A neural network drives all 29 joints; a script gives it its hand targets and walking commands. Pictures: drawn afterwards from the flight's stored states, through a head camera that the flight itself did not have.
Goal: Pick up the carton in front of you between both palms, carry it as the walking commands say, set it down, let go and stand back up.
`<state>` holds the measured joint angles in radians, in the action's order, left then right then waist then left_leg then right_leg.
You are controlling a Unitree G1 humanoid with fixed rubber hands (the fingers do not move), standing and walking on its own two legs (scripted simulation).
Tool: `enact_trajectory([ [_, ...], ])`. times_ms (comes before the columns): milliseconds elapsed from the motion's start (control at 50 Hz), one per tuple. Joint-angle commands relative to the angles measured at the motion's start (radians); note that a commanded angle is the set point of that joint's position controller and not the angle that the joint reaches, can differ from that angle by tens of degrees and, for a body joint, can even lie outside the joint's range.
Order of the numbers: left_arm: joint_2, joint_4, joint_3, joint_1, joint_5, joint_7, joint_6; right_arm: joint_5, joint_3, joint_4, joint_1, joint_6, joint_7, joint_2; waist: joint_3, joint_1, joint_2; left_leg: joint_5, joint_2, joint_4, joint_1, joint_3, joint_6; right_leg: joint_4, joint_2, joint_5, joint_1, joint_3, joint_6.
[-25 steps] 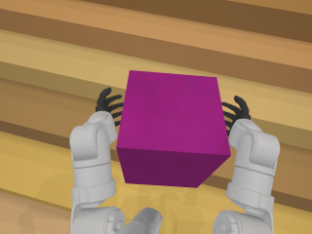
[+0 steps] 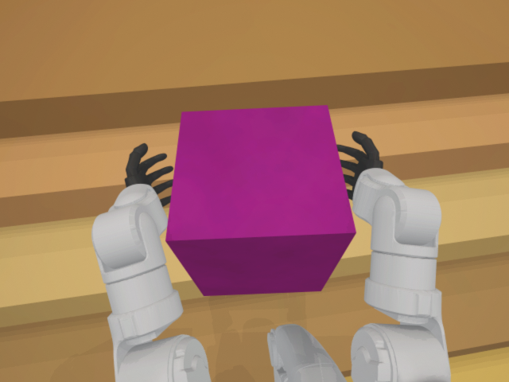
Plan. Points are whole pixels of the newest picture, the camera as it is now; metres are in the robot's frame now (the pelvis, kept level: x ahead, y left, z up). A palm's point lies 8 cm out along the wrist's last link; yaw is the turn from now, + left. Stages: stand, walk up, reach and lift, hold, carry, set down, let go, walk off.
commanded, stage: carry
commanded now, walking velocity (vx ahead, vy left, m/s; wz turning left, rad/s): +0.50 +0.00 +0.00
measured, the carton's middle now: (258, 211) +0.36 -0.04 +0.07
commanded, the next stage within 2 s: none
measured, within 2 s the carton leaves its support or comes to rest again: neither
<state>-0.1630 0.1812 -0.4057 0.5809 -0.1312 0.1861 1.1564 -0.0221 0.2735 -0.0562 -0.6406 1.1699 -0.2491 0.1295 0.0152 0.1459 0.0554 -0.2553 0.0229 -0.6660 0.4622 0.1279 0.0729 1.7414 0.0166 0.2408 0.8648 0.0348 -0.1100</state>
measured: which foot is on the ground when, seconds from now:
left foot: down 0.00-0.32, up 0.34-0.82, down 0.84-1.00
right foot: up 0.00-0.30, down 0.32-0.86, up 0.88-1.00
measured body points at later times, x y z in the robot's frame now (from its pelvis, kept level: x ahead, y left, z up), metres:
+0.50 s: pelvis +0.27 -0.06 +0.13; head +0.30 -0.04 +0.58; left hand +0.60 +0.15 +0.24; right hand +0.64 -0.16 +0.24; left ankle +0.21 +0.04 -0.38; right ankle +0.35 -0.15 -0.56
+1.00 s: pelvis +0.54 +0.05 +0.26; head +0.55 +0.06 +0.71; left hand +0.90 +0.20 +0.37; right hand +0.88 -0.12 +0.39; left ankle +0.64 +0.13 -0.41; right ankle +0.45 -0.08 -0.24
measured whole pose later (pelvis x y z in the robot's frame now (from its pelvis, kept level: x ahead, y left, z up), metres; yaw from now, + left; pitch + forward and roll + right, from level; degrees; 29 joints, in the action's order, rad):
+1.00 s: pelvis +0.54 +0.05 +0.26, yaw +2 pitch +2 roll +2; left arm -0.14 0.11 -0.41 0.54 -0.11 0.19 1.17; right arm 0.00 0.25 -0.05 -0.56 1.15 -0.26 0.16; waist 0.03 0.14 0.07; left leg -0.30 0.01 -0.90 0.65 0.19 0.10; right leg 1.78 0.00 0.09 0.66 -0.08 -0.08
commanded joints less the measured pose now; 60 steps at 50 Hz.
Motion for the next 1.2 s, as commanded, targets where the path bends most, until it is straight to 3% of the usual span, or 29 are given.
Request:
enact_trajectory([
  [0, -0.628, 0.030, 0.630, 0.650, 0.185, -0.001, 0.001, -0.267, -0.632, -0.124, -0.661, -0.022, 0.104, 0.803, 0.447, -0.052, -0.143, 0.133, -0.302, 0.303, -0.537, -0.453, 0.217, 0.176, -0.061, 0.047, 0.332, -0.008, -0.013],
  [80, -0.546, 0.035, 0.636, 0.636, 0.234, 0.022, 0.045, -0.177, -0.522, -0.099, -0.582, 0.003, 0.051, 0.667, 0.325, -0.040, -0.142, -0.070, -0.366, 0.356, -0.713, -0.448, 0.184, 0.484, -0.115, 0.269, 0.770, -0.069, -0.026],
  [100, -0.537, 0.022, 0.596, 0.638, 0.240, 0.027, 0.049, -0.180, -0.534, -0.101, -0.587, 0.017, 0.042, 0.663, 0.285, -0.023, -0.044, -0.201, -0.341, 0.437, -0.656, -0.463, 0.171, 0.357, -0.140, 0.291, 0.748, -0.066, -0.023],
  [140, -0.578, -0.045, 0.607, 0.638, 0.211, 0.043, 0.060, -0.160, -0.495, -0.118, -0.664, 0.027, 0.047, 0.633, 0.224, -0.103, -0.083, -0.240, -0.211, 0.484, -0.361, -0.261, 0.118, 0.161, -0.114, 0.080, 0.495, 0.097, 0.004],
  [180, -0.604, -0.055, 0.632, 0.680, 0.287, 0.037, 0.078, -0.155, -0.463, -0.069, -0.585, 0.042, 0.046, 0.605, 0.227, -0.079, -0.269, 0.096, -0.223, 0.698, -0.317, -0.165, 0.147, -0.117, -0.158, 0.157, 0.256, 0.128, 0.015],
  [220, -0.610, -0.098, 0.632, 0.691, 0.254, 0.041, 0.076, -0.102, -0.430, -0.060, -0.621, 0.044, 0.044, 0.589, 0.335, -0.136, -0.333, 0.738, -0.196, 0.599, -0.249, 0.032, 0.128, -0.339, -0.094, 0.048, -0.130, 0.194, -0.029],
  [240, -0.649, -0.077, 0.644, 0.680, 0.292, 0.040, 0.059, -0.124, -0.446, -0.088, -0.617, 0.035, 0.049, 0.617, 0.424, -0.218, -0.301, 1.231, -0.223, 0.476, -0.374, 0.024, 0.109, -0.431, -0.031, 0.082, -0.210, 0.228, -0.049],
  [280, -0.687, -0.063, 0.667, 0.705, 0.295, 0.040, 0.039, -0.079, -0.423, -0.070, -0.575, 0.028, 0.053, 0.608, 0.559, -0.306, -0.348, 1.615, -0.228, 0.089, -0.521, 0.075, 0.057, -0.715, 0.056, 0.060, -0.431, 0.262, -0.032],
  [300, -0.699, -0.060, 0.663, 0.717, 0.298, 0.033, 0.026, -0.059, -0.402, -0.055, -0.579, 0.021, 0.050, 0.607, 0.642, -0.372, -0.286, 1.383, -0.182, -0.260, -0.513, 0.081, 0.013, -1.042, 0.066, 0.033, -0.629, 0.139, -0.025],
  [320, -0.715, -0.044, 0.673, 0.669, 0.281, 0.025, 0.017, -0.054, -0.433, -0.102, -0.552, 0.009, 0.058, 0.667, 0.679, -0.254, 0.037, 0.569, -0.055, -0.519, -0.202, -0.024, -0.035, -1.186, -0.166, -0.171, -0.803, -0.416, -0.109],
  [340, -0.746, -0.041, 0.730, 0.741, 0.312, 0.017, 0.012, -0.027, -0.418, -0.038, -0.521, 0.011, 0.064, 0.691, 0.730, -0.248, 0.322, 0.080, 0.091, -0.979, 0.121, -0.207, -0.047, -1.347, -0.312, -0.268, -0.967, -0.813, -0.316],
  [400, -0.868, 0.062, 0.804, 0.805, 0.406, -0.030, -0.015, -0.068, -0.457, -0.106, -0.583, -0.017, 0.085, 0.757, 0.655, -0.251, 0.003, 0.054, 0.030, -1.245, 0.390, -0.287, -0.004, -1.270, -0.309, 0.049, -0.982, -0.682, -0.230],
  [500, -0.851, 0.050, 0.834, 0.707, 0.371, -0.054, -0.049, -0.041, -0.522, -0.112, -0.514, -0.075, 0.078, 0.747, 0.435, -0.211, -0.104, -0.025, -0.059, -1.115, 0.572, -0.176, 0.035, -1.329, -0.288, -0.051, -0.940, -0.395, -0.131],
  [580, -0.726, -0.012, 0.756, 0.569, 0.325, -0.033, -0.032, -0.086, -0.556, -0.142, -0.536, -0.056, 0.063, 0.694, 0.365, -0.273, 0.085, -0.239, -0.072, -1.396, 0.894, -0.156, 0.055, -1.420, -0.366, -0.126, -1.023, -0.379, -0.224],
  [620, -0.655, -0.021, 0.737, 0.565, 0.296, -0.019, -0.022, -0.088, -0.559, -0.141, -0.520, -0.045, 0.054, 0.652, 0.272, -0.258, 0.021, -0.351, -0.106, -1.520, 1.143, -0.192, 0.038, -1.477, -0.405, 0.125, -1.086, -0.393, -0.195],
  [680, -0.592, -0.039, 0.648, 0.530, 0.270, 0.002, 0.007, -0.111, -0.536, -0.131, -0.548, -0.012, 0.030, 0.625, 0.233, -0.168, 0.011, -0.116, -0.149, -1.121, 0.817, -0.041, 0.002, -1.603, -0.281, 0.295, -0.760, -0.138, -0.103],
  [720, -0.599, -0.041, 0.612, 0.541, 0.249, 0.008, 0.008, -0.112, -0.550, -0.080, -0.574, -0.003, 0.023, 0.644, 0.260, -0.195, 0.061, -0.137, -0.144, -0.838, 0.597, 0.079, -0.004, -1.701, -0.209, 0.006, -0.714, -0.002, -0.123],
  [740, -0.556, 0.013, 0.603, 0.605, 0.252, 0.010, 0.004, -0.154, -0.576, -0.059, -0.542, -0.002, 0.028, 0.712, 0.280, -0.128, 0.202, -0.073, -0.120, -0.663, 0.333, 0.087, 0.031, -1.715, -0.174, -0.272, -0.606, 0.107, -0.085],
  [800, -0.541, -0.041, 0.571, 0.565, 0.223, 0.023, 0.012, -0.177, -0.548, -0.032, -0.546, -0.017, 0.021, 0.683, 0.542, 0.019, 0.215, -0.071, 0.032, -0.446, -0.039, 0.175, 0.056, -1.250, -0.225, -1.428, -0.811, 0.210, -0.060],
  [820, -0.546, -0.052, 0.557, 0.545, 0.210, 0.035, 0.010, -0.185, -0.565, -0.070, -0.542, -0.023, 0.028, 0.699, 0.595, 0.076, 0.112, -0.081, 0.084, -0.129, -0.205, 0.129, 0.023, -0.889, -0.181, -1.303, -0.807, 0.207, -0.031],
  [840, -0.554, -0.085, 0.554, 0.468, 0.152, 0.038, 0.009, -0.175, -0.572, -0.114, -0.586, -0.033, 0.028, 0.680, 0.610, 0.041, -0.253, -0.253, -0.084, 0.110, -0.390, -0.368, 0.060, -0.651, -0.097, -0.600, -0.515, 0.102, 0.030],
  [860, -0.478, -0.100, 0.478, 0.470, 0.090, 0.038, 0.013, -0.160, -0.586, -0.050, -0.562, -0.030, 0.027, 0.687, 0.645, -0.020, -0.444, -0.359, -0.253, 0.346, -0.401, -0.928, 0.167, -0.292, 0.009, -0.099, -0.311, -0.106, 0.083],
  [880, -0.560, -0.078, 0.484, 0.523, 0.126, 0.031, 0.007, -0.192, -0.618, -0.108, -0.619, -0.031, 0.048, 0.757, 0.674, -0.047, -0.349, -0.482, -0.304, 0.375, -0.409, -0.988, 0.228, 0.015, 0.052, -0.095, -0.208, -0.209, 0.079],
  [900, -0.611, -0.056, 0.507, 0.580, 0.156, 0.019, 0.004, -0.248, -0.675, -0.123, -0.693, -0.029, 0.063, 0.821, 0.624, -0.051, -0.108, -0.278, -0.312, 0.293, -0.415, -0.896, 0.220, 0.179, 0.043, -0.139, -0.130, -0.225, 0.063],
  [920, -0.639, 0.003, 0.537, 0.615, 0.181, 0.009, -0.003, -0.302, -0.672, -0.129, -0.694, -0.038, 0.083, 0.850, 0.570, -0.071, -0.065, -0.241, -0.307, 0.249, -0.349, -0.793, 0.194, 0.186, -0.009, -0.126, -0.072, -0.192, 0.031],
  [960, -0.650, -0.048, 0.556, 0.552, 0.176, 0.000, -0.007, -0.299, -0.684, -0.173, -0.733, -0.058, 0.100, 0.863, 0.495, -0.091, -0.080, -0.315, -0.265, 0.232, -0.325, -0.625, 0.106, 0.186, -0.041, -0.164, 0.017, -0.166, 0.006],
  [1120, -0.629, 0.042, 0.696, 0.647, 0.253, 0.006, -0.007, -0.141, -0.536, -0.066, -0.512, -0.029, 0.082, 0.704, 0.394, -0.045, -0.154, 0.228, -0.303, 0.275, -0.630, -0.341, 0.130, 0.315, -0.054, -0.021, 0.541, 0.055, -0.002],
  [1160, -0.580, -0.005, 0.653, 0.608, 0.243, 0.025, 0.026, -0.122, -0.499, -0.041, -0.489, -0.011, 0.065, 0.634, 0.340, -0.044, -0.207, 0.013, -0.349, 0.358, -0.657, -0.390, 0.185, 0.466, -0.101, 0.184, 0.700, -0.031, -0.020],
  [1180, -0.580, 0.014, 0.654, 0.631, 0.249, 0.029, 0.027, -0.121, -0.478, -0.071, -0.509, -0.013, 0.068, 0.629, 0.305, -0.056, -0.119, -0.154, -0.334, 0.381, -0.630, -0.367, 0.154, 0.485, -0.090, 0.136, 0.731, 0.007, -0.019],
])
